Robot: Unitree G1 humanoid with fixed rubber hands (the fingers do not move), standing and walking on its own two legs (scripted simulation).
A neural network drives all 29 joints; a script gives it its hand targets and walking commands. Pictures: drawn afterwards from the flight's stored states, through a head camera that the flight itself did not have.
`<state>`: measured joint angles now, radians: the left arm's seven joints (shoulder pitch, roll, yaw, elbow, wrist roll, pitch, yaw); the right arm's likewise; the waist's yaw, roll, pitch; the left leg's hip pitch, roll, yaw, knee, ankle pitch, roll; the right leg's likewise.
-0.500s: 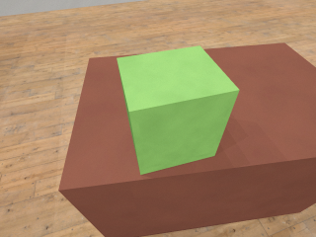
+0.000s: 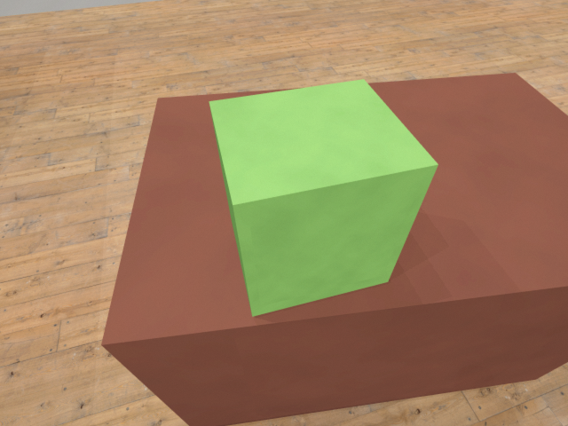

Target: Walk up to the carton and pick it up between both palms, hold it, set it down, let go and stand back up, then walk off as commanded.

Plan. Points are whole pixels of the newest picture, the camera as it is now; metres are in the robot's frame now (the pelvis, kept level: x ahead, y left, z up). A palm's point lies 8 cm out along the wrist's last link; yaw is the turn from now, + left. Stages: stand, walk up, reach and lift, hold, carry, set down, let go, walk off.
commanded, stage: stand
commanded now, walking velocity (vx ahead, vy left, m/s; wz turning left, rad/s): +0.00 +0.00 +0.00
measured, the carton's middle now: (306, 200) +0.44 -0.01 +0.07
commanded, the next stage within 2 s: walk off in 0.26 s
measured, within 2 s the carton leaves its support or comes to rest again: neither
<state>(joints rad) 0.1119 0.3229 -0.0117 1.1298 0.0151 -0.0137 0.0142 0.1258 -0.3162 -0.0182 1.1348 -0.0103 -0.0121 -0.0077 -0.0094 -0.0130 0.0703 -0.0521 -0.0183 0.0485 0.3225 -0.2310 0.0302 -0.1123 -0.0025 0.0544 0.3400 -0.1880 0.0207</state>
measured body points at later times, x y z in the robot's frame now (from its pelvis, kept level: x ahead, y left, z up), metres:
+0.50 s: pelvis +0.00 +0.00 +0.00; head +0.03 +0.01 +0.45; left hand +0.09 +0.30 -0.14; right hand +0.07 -0.30 -0.13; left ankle -0.03 +0.10 -0.75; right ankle +0.00 -0.13 -0.75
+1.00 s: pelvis -0.07 -0.06 -0.03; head +0.02 -0.08 +0.40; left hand +0.03 +0.24 -0.15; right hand +0.06 -0.37 -0.17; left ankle -0.11 +0.09 -0.67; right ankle +0.01 -0.14 -0.75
